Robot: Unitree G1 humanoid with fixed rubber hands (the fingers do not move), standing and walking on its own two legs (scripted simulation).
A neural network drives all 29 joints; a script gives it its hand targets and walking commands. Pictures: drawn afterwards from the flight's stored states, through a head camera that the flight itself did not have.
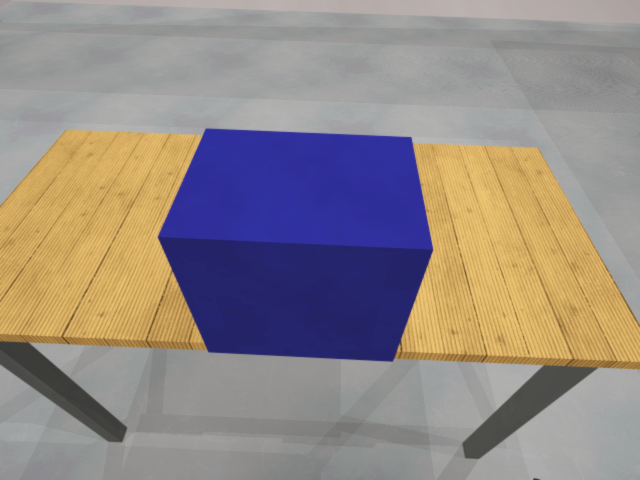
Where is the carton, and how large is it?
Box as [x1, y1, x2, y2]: [158, 128, 432, 361]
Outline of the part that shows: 206,128 160,230 158,238 208,351 392,361 432,251 432,245 411,137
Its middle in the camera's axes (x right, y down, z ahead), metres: -0.02 +0.01 +0.53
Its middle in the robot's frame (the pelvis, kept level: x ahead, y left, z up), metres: +0.41 +0.03 +0.07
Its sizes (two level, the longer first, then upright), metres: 0.266 0.191 0.247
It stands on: a table, 0.71 m high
